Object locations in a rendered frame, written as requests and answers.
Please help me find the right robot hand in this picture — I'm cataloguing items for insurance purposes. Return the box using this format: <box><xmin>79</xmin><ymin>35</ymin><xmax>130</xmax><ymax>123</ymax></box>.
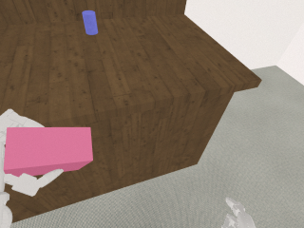
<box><xmin>221</xmin><ymin>197</ymin><xmax>256</xmax><ymax>228</ymax></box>

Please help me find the sponge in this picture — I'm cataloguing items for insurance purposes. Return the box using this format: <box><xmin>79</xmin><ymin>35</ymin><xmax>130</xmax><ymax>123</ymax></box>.
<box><xmin>3</xmin><ymin>127</ymin><xmax>93</xmax><ymax>178</ymax></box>

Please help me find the left robot hand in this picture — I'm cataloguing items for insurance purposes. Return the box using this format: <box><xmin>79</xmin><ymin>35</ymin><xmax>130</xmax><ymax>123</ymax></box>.
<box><xmin>0</xmin><ymin>108</ymin><xmax>64</xmax><ymax>197</ymax></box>

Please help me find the robot left forearm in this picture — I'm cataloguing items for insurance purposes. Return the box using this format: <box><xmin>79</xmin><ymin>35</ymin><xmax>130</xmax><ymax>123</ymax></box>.
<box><xmin>0</xmin><ymin>192</ymin><xmax>13</xmax><ymax>228</ymax></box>

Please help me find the table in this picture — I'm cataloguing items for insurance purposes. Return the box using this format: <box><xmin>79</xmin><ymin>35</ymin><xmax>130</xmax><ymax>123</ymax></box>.
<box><xmin>0</xmin><ymin>0</ymin><xmax>262</xmax><ymax>223</ymax></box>

